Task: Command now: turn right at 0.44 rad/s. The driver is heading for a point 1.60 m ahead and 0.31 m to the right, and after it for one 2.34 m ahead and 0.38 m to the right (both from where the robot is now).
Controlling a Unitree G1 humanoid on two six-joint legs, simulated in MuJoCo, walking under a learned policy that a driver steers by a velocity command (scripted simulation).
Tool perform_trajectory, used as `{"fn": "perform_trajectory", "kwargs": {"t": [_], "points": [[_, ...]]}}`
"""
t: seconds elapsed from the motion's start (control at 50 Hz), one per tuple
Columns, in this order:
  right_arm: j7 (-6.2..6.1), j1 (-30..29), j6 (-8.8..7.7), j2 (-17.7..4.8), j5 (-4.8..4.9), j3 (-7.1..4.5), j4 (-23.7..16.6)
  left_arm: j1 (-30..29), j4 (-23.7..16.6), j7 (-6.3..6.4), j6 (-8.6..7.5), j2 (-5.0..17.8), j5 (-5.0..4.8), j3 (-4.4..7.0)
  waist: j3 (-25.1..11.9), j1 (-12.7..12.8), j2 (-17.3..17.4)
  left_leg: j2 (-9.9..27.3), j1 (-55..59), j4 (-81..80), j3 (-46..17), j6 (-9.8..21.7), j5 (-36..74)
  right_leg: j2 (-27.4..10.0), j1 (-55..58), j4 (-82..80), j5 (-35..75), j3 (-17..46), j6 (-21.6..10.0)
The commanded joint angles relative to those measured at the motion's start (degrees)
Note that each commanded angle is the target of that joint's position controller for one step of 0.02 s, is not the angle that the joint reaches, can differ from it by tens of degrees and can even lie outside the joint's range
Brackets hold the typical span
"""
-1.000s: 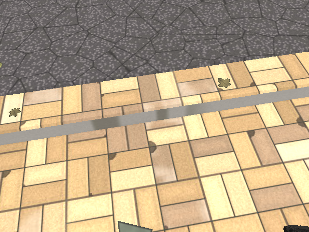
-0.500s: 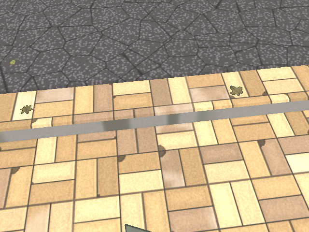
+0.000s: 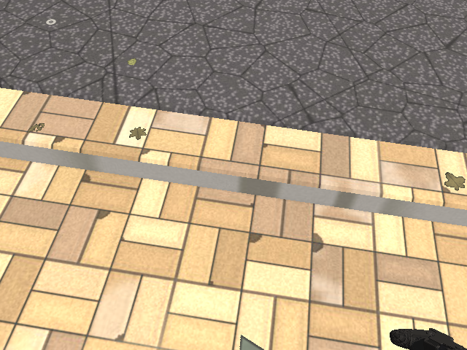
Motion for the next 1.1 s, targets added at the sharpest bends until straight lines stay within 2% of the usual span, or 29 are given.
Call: {"fn": "perform_trajectory", "kwargs": {"t": [0.02,0.06,0.14,0.24,0.28,0.32,0.34,0.36,0.38,0.4,0.42,0.44,0.46,0.5,0.54,0.58,0.64,0.7,0.8,0.86,0.9,0.92,0.94,0.96,0.98,1.02,1.04,1.06,1.1], "points": [[-1.69,-0.9,-0.6,-8.7,-0.44,-3.22,-2.3,2.0,-3.6,1.61,0.99,5.7,-0.35,2.3,-5.3,-2.0,10.7,15.5,4.6,-13.1,-5.8,10.6,11.4,-0.3,-4.6,8.0,6.2,-1.0,1.6],[-2.32,-0.6,-0.57,-8.0,-0.59,-3.15,-1.4,0.2,-5.5,1.72,1.21,4.4,0.15,2.11,-4.4,-2.4,10.1,16.4,6.4,-13.9,-4.7,10.5,7.7,-1.6,-7.1,4.4,8.6,-1.2,1.8],[-2.6,-0.2,-0.42,-10.1,-0.31,-4.27,-0.1,-2.0,-8.9,0.02,0.94,2.0,0.93,1.19,-5.5,-3.2,8.6,19.0,10.2,-13.8,-2.5,11.2,8.3,-4.0,-6.1,-5.7,9.4,-2.4,0.8],[-0.64,-1.0,-0.66,-13.1,0.96,-5.84,0.6,-1.8,-11.8,-1.84,1.88,2.9,0.67,1.5,-5.8,-2.4,8.3,21.5,10.3,-11.8,1.2,10.4,13.3,-3.9,-0.3,-14.8,7.6,-5.8,-2.7],[0.19,-1.4,-0.71,-13.9,1.83,-6.32,0.8,-1.4,-12.7,-2.28,2.6,3.2,0.45,1.92,-6.5,-1.7,8.6,22.1,11.6,-9.0,2.5,8.5,15.9,-3.2,2.0,-19.1,7.4,-7.1,-4.4],[0.72,-1.5,-0.26,-13.3,3.01,-6.48,1.7,1.3,-12.5,-2.22,2.85,3.4,0.39,2.66,-7.3,0.5,7.2,20.3,10.0,-1.9,6.1,4.2,14.4,-0.7,8.7,-28.8,13.9,-9.0,-7.2],[1.17,1.4,-0.01,-11.3,3.17,-6.21,3.3,4.9,-11.4,-1.43,2.54,5.9,0.75,3.85,-7.2,1.4,1.9,16.1,5.8,7.0,9.0,0.3,9.4,0.6,15.0,-35.5,22.3,-6.0,-9.9],[1.24,0.7,0.0,-8.9,1.14,-5.52,1.9,9.0,-11.7,-0.12,1.84,14.4,0.77,6.34,-6.3,2.1,-15.1,8.6,-11.0,26.8,12.7,-5.4,-11.9,-11.0,25.2,-39.9,50.8,13.2,-16.0],[0.46,-5.1,-0.35,-8.1,-0.15,-4.98,-2.7,6.2,-13.8,-0.66,-0.1,17.1,2.86,6.01,-8.7,0.8,-18.1,-0.1,-24.0,40.2,0.6,-8.2,-27.8,-18.1,24.9,-42.2,49.3,32.0,-27.1],[0.08,-7.2,-0.39,-11.0,0.34,-5.71,-2.5,5.3,-14.1,-1.62,-1.99,14.2,2.77,5.44,-10.6,2.4,-8.5,0.4,-27.1,45.4,-6.4,-7.4,-25.8,-17.8,26.5,-44.2,43.6,28.3,-27.3],[-0.15,-6.4,-0.64,-10.8,1.77,-5.61,-2.2,3.4,-13.6,-1.45,-2.96,12.3,2.25,4.52,-9.5,0.7,-5.9,1.1,-28.2,45.5,-7.6,-5.8,-19.8,-16.3,26.1,-44.0,41.8,22.5,-24.5],[-0.58,-3.5,-0.61,-11.1,1.8,-5.71,0.0,-0.4,-14.0,-0.96,-3.05,9.6,1.3,3.64,-9.2,-1.2,-1.9,2.8,-27.4,43.3,-8.2,-5.3,-14.7,-14.1,25.5,-42.6,41.9,17.2,-21.2],[-0.71,-1.1,-0.47,-12.0,1.31,-5.91,1.4,-4.0,-14.4,-0.31,-2.76,6.2,0.63,2.34,-9.4,-2.6,-2.3,3.5,-24.9,41.0,-8.2,-5.5,-10.8,-12.5,24.0,-42.2,43.6,13.3,-19.2],[0.02,2.9,-0.2,-10.4,1.48,-5.37,4.2,-5.8,-14.2,0.41,-3.01,2.2,2.04,0.16,-12.0,-3.8,-3.4,3.2,-16.5,40.0,-7.2,-6.5,-5.5,-10.3,21.5,-42.2,49.6,7.1,-18.3],[0.6,4.8,0.23,-7.8,2.24,-4.26,6.1,-6.1,-12.6,0.38,-3.51,-0.3,3.34,-1.05,-11.4,-3.9,-2.6,3.8,-10.9,30.4,-7.4,-7.2,-2.8,-8.3,20.3,-43.0,46.8,1.8,-16.9],[0.76,2.7,0.64,-7.6,2.45,-3.66,5.4,-6.3,-11.5,0.44,-3.45,1.5,4.09,-0.64,-8.2,-2.1,-4.4,3.4,-7.6,22.4,-7.6,-7.8,-2.8,-8.3,18.5,-44.1,41.7,-0.4,-16.6],[0.7,1.0,1.06,-12.1,2.92,-4.65,3.0,-5.5,-10.2,0.69,-2.17,7.3,3.78,1.29,-3.8,0.2,-6.0,3.2,-12.1,22.9,-5.6,-8.1,-7.7,-12.5,19.0,-45.8,34.9,2.5,-19.2],[0.86,2.0,1.49,-11.4,3.09,-4.76,1.9,-6.3,-9.8,0.74,-1.52,5.9,3.24,1.29,-1.9,0.4,-4.0,4.9,-17.3,25.1,-6.0,-8.1,-11.1,-15.7,21.5,-45.6,34.3,3.8,-20.5],[2.02,4.3,1.66,-8.7,3.1,-4.43,0.2,-9.2,-9.8,0.69,-1.37,5.6,2.74,2.07,-5.1,-0.9,-3.4,4.6,-14.1,21.5,-2.3,-6.9,-11.6,-16.0,23.8,-41.4,47.2,-2.2,-19.3],[3.07,5.3,2.07,-8.7,3.51,-4.74,-1.4,-9.7,-9.6,0.3,-1.29,6.3,1.35,2.76,-7.1,-1.7,-4.5,2.8,-9.8,14.4,0.5,-4.5,-9.6,-16.4,25.1,-37.2,51.2,-5.6,-16.7],[3.1,9.9,2.4,-9.5,3.54,-5.66,-1.1,-10.2,-9.0,-0.13,-1.49,5.8,-0.07,2.96,-8.8,-5.0,-3.5,0.0,0.0,3.1,2.0,-1.4,-0.7,-14.3,21.6,-28.6,50.5,-10.4,-12.1],[1.9,14.8,2.17,-13.7,3.17,-7.4,-0.4,-7.8,-8.1,-0.57,-1.98,4.7,0.16,2.87,-10.8,-6.9,2.9,0.7,11.1,-2.4,-4.4,2.2,14.7,-9.7,13.4,-17.4,43.1,-13.1,-7.6],[0.6,17.4,1.64,-23.3,2.5,-9.68,-1.2,-11.2,-11.9,-0.76,-2.72,0.4,3.3,1.58,-11.7,-5.9,21.3,15.7,24.4,-1.8,-28.9,11.2,47.6,-0.1,-8.5,1.3,0.6,-13.8,-1.9],[1.4,17.4,-0.06,-22.5,0.18,-8.83,-3.0,-15.3,-13.4,-0.67,-3.35,1.5,3.58,1.33,-19.3,-8.2,18.2,22.0,25.5,-4.9,-40.7,21.6,45.4,5.6,-15.1,11.8,-11.5,0.0,-0.7],[1.78,15.1,-1.3,-20.0,0.62,-8.1,-3.1,-16.7,-13.1,-0.74,-3.54,3.6,2.17,1.86,-16.9,-7.9,10.5,20.4,24.4,-6.1,-35.5,20.2,39.4,3.7,-17.3,13.7,-8.8,3.6,-1.6],[1.02,14.3,-2.05,-15.5,4.74,-7.04,-1.7,-14.7,-11.9,-1.15,-4.71,4.8,1.47,2.38,-11.4,-5.3,4.2,13.9,21.2,-11.1,-32.5,14.1,-3.9,0.8,-19.9,3.7,2.8,4.4,-4.1],[0.66,12.7,-2.06,-14.5,5.05,-6.35,-2.3,-15.0,-11.9,-1.29,-5.0,5.7,1.35,2.8,-8.4,-4.7,5.5,12.4,17.9,-14.4,-33.4,13.3,-17.8,0.6,-18.7,-1.0,7.4,4.6,-4.5],[0.25,12.2,-2.18,-14.6,4.37,-6.08,-3.0,-15.4,-11.8,-1.7,-5.48,5.6,1.2,2.83,-6.2,-4.5,7.4,11.4,15.8,-16.8,-34.5,13.0,-23.5,1.7,-17.8,-3.4,10.9,4.3,-4.3],[-0.51,12.6,-3.05,-14.3,2.87,-5.63,-3.2,-13.9,-10.3,-2.34,-6.86,4.7,1.05,2.53,-5.1,-4.0,8.0,10.9,16.0,-18.0,-31.6,12.4,-19.3,2.0,-17.2,-9.4,16.9,3.1,-3.7]]}}
Keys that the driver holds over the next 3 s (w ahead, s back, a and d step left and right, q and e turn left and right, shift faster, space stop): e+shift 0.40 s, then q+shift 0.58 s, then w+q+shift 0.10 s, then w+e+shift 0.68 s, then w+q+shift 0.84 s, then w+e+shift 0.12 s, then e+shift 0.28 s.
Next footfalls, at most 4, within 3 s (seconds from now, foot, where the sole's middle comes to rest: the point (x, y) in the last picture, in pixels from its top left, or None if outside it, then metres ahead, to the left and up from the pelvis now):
0.34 right None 0.01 -0.14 -0.78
0.92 left None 0.10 0.07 -0.78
1.54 right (309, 329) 0.51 -0.20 -0.77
1.86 left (265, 207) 0.87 -0.06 -0.71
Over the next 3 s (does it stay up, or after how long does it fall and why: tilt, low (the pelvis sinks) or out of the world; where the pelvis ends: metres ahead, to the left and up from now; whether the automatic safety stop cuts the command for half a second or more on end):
stays up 1.54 -0.22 0.10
